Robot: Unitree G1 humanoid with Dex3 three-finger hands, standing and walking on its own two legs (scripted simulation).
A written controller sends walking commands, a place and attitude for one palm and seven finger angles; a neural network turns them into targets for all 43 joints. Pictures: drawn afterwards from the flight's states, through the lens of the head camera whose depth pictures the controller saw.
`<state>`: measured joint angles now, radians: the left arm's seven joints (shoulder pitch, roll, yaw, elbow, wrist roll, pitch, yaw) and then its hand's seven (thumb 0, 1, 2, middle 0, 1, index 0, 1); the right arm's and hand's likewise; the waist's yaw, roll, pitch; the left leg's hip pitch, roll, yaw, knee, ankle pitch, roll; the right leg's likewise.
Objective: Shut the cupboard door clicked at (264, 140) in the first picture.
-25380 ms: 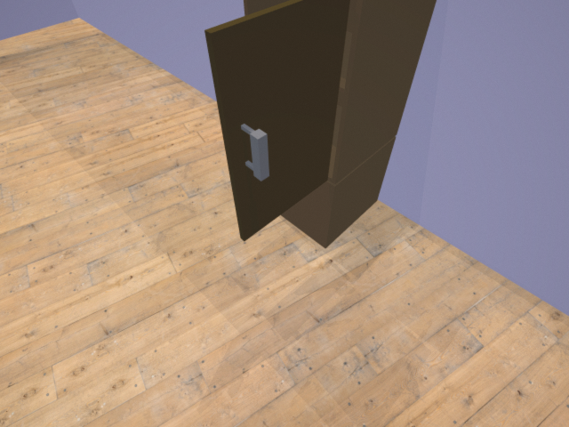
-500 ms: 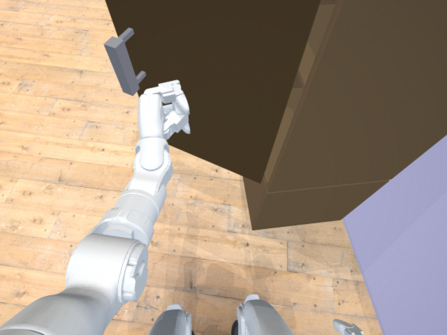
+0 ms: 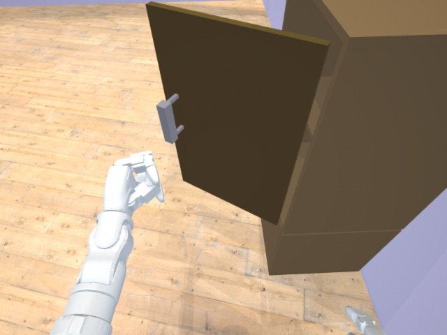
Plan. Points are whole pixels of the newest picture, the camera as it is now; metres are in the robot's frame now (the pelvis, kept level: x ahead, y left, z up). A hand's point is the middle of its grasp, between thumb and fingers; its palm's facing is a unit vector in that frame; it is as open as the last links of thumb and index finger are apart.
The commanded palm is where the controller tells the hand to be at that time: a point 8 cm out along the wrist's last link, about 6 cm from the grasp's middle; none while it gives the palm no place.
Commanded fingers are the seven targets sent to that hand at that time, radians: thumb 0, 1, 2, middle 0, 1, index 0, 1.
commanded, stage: draw the hand back to the body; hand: left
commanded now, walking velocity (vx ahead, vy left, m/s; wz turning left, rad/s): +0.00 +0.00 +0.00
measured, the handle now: (173, 118) +0.63 +0.15 +0.01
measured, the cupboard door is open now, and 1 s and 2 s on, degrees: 58 58 58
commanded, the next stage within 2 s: step back with the hand held close in 1.04 s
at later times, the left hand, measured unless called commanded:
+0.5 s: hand (32, 229) +0.23 +0.25 +0.16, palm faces +0.32 -0.89 -0.33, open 4.8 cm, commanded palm +0.18 +0.30 +0.18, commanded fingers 0.00 0.90 0.90 -0.39 -0.51 -0.39 -0.51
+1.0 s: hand out of the picture +0.19 +0.28 +0.19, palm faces +0.45 -0.80 -0.39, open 7.4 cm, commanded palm +0.14 +0.32 +0.20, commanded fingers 0.00 0.90 0.90 -0.20 -0.30 -0.20 -0.30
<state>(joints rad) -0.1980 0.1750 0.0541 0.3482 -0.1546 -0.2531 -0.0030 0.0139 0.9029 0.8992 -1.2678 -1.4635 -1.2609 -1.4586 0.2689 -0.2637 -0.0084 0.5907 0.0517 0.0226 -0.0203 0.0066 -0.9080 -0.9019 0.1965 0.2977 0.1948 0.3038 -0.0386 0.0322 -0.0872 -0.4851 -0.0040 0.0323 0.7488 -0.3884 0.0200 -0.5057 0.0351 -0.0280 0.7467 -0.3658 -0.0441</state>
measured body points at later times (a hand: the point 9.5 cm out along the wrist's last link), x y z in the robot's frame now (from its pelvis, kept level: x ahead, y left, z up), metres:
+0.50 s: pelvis +0.02 +0.03 +0.03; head +0.00 +0.00 +0.48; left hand +0.21 +0.30 +0.18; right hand +0.22 -0.16 -0.05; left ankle -0.01 +0.11 -0.71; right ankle +0.01 -0.09 -0.71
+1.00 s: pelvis +0.01 +0.02 +0.03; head -0.02 -0.01 +0.48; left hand +0.16 +0.32 +0.21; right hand +0.20 -0.20 -0.05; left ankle -0.01 +0.11 -0.71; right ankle +0.01 -0.09 -0.71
